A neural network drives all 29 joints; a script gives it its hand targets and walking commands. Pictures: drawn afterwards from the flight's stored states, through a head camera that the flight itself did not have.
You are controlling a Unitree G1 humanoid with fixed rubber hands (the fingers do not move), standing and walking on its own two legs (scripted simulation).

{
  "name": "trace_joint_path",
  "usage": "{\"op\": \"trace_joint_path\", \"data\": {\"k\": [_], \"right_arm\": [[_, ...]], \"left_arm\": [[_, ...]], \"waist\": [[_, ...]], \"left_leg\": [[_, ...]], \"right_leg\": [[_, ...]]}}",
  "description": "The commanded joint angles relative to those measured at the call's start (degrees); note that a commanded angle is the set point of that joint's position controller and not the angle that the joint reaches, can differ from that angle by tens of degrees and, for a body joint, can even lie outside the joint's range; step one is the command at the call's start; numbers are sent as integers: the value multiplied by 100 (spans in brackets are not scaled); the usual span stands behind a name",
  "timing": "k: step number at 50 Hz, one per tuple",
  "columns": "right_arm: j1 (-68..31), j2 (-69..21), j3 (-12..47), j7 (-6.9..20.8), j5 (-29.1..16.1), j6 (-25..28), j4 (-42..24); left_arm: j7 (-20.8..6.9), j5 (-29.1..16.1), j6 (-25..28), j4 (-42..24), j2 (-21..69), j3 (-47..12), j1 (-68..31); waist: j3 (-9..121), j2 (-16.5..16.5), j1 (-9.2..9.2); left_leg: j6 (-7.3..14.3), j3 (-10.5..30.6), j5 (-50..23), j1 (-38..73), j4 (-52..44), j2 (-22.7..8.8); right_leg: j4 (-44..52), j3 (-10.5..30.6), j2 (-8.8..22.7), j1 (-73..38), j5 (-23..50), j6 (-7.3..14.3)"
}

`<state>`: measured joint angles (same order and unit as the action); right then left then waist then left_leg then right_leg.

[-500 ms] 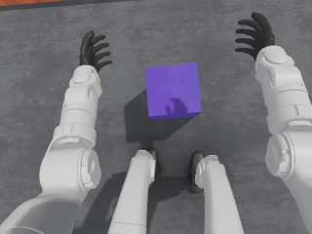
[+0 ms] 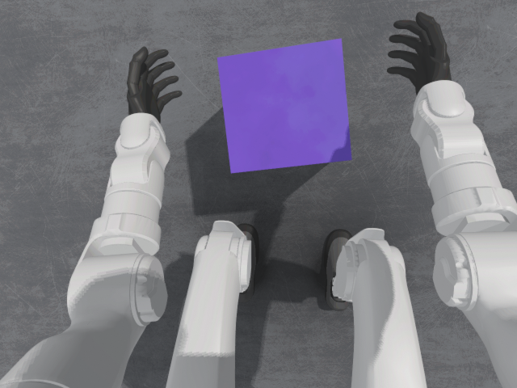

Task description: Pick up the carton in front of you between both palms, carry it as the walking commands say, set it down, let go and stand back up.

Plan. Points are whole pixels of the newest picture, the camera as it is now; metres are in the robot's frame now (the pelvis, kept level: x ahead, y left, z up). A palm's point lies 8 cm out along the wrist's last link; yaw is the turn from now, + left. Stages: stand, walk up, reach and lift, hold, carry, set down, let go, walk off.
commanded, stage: reach and lift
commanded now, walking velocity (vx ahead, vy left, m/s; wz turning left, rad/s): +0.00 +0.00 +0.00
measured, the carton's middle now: (285, 118) +0.48 +0.02 -0.39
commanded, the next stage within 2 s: none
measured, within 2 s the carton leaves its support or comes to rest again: leaves its support in 1.30 s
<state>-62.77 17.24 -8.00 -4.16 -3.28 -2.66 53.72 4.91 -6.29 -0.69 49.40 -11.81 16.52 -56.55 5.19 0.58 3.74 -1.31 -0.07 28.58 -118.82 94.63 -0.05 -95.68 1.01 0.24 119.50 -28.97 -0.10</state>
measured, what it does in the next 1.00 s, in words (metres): lowers itself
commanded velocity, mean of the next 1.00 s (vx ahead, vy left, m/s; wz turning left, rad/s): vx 0.00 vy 0.00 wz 0.00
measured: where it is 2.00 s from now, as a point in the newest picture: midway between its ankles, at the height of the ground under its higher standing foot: (289, 280)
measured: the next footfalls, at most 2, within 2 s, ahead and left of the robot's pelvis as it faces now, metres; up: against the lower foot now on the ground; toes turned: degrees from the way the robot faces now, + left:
none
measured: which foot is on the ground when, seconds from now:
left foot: down 0.00-1.00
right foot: down 0.00-1.00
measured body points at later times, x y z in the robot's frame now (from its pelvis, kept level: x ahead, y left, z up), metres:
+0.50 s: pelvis -0.05 +0.00 -0.14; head +0.33 +0.00 +0.10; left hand +0.48 +0.21 -0.33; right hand +0.52 -0.16 -0.34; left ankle +0.08 +0.13 -0.48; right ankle +0.08 -0.12 -0.48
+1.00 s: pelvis -0.04 +0.00 -0.14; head +0.33 +0.00 +0.12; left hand +0.49 +0.18 -0.32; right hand +0.51 -0.13 -0.33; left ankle +0.08 +0.13 -0.48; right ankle +0.08 -0.12 -0.48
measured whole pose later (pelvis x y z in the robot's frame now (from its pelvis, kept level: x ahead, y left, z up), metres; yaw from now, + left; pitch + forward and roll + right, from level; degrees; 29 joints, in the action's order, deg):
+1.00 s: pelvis -0.04 +0.00 -0.14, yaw +1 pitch +39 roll +2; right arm -83.5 18.9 3.0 -7.4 -13.2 0.9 69.8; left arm 9.8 -16.2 1.6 66.4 -14.3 4.1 -79.4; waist -17.7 -0.9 3.1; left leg -1.9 0.2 29.6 -131.1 122.0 1.3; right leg -123.5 1.4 0.8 131.5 -30.8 0.0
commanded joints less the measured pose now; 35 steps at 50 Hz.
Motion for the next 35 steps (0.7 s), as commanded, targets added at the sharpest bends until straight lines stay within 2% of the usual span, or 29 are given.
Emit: {"op": "trace_joint_path", "data": {"k": [1,3,6,10,14,17,20,24,26,29,32,35], "right_arm": [[-1535,686,225,-103,-319,79,-871],[-1784,832,288,-135,-447,12,-981],[-2144,958,350,-171,-603,-110,-754],[-2624,1015,464,-180,-755,-174,-37],[-3068,1094,595,-166,-855,-79,713],[-3357,1184,664,-144,-902,37,1076],[-3633,1307,762,-143,-980,162,1168],[-3810,1457,967,-195,-1179,288,972],[-3773,1463,1074,-214,-1266,342,778],[-3681,1356,1133,-215,-1221,349,519],[-3488,1204,1115,-211,-1212,304,354],[-3150,985,1051,-157,-1148,260,772]], "left_arm": [[125,-324,78,-781,-869,-215,-1085],[188,-440,8,-910,-992,-295,-1347],[283,-602,-122,-718,-1078,-407,-1734],[335,-692,-202,-126,-1079,-512,-2281],[319,-690,-137,518,-1118,-572,-2797],[315,-715,-34,888,-1188,-635,-3113],[333,-800,80,1036,-1298,-721,-3404],[403,-1032,189,944,-1369,-956,-3572],[432,-1309,218,881,-1118,-1242,-3463],[426,-1532,210,880,-956,-1410,-3277],[457,-1452,210,838,-1015,-1298,-3044],[442,-1208,213,1127,-965,-1110,-2864]], "waist": [[6614,578,130],[6707,557,129],[6271,483,146],[5268,373,176],[4504,274,174],[4197,230,145],[4280,214,123],[4978,237,91],[5337,256,-5],[5431,493,-111],[5403,550,-44],[4431,437,33]], "left_leg": [[-237,-315,-2983,2705,81,344],[-236,-359,-2643,2695,318,326],[-239,-411,-1903,2470,581,277],[-203,-384,-968,2115,863,174],[-177,-300,-577,1887,1158,91],[-168,-232,-598,1831,1393,60],[-159,-191,-846,1968,1634,49],[-151,-194,-1404,2431,1912,74],[-164,-195,-1652,2649,1993,121],[-174,-188,-1823,2495,2039,192],[-157,-252,-1810,2387,2031,239],[-169,-246,-1494,1827,1951,236]], "right_leg": [[-244,-53,-340,-4251,3118,-131],[-462,-97,-342,-4191,2728,-119],[-703,-138,-321,-3782,1909,-95],[-921,-107,-220,-2966,838,-76],[-1193,-32,-117,-2414,385,-64],[-1440,14,-68,-2178,369,-55],[-1697,28,-43,-2201,574,-58],[-2008,-33,-51,-2597,1079,-53],[-2088,-85,-64,-2793,1283,-28],[-2168,-134,-73,-3027,1560,-46],[-2158,-145,-105,-3096,1610,-76],[-2100,-74,-106,-2488,1331,-87]]}}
